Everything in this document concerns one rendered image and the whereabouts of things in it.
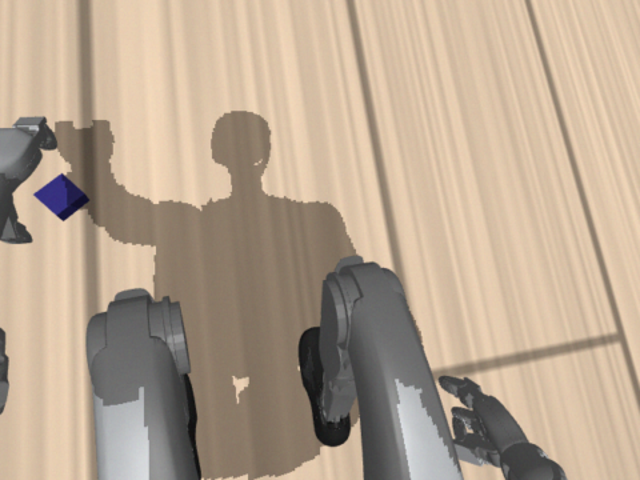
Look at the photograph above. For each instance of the left robot hand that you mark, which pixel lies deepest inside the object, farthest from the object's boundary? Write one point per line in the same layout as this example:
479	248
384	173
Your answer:
20	155

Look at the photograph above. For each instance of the small box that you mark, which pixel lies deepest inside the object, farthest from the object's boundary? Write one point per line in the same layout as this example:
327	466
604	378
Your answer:
62	197

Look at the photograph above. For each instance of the right robot arm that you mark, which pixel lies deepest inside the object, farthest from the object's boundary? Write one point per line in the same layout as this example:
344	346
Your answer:
527	461

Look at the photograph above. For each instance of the right robot hand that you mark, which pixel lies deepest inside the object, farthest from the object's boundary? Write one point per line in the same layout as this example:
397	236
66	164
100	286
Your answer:
493	426

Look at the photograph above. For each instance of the left robot foot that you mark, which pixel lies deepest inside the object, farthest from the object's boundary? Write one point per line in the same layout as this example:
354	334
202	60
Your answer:
192	422

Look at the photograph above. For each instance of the right robot foot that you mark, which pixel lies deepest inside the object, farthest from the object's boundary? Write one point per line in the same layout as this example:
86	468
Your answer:
329	433

